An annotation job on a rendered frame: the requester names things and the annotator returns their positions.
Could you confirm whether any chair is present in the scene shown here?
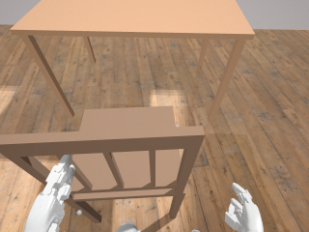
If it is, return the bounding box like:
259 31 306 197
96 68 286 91
0 105 205 223

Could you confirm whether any right robot hand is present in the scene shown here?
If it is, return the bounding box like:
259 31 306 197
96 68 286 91
225 183 264 232

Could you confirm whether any table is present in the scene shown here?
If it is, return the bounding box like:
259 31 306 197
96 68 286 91
10 0 255 122

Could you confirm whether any left robot hand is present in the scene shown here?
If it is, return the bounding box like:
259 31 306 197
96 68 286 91
23 155 75 232

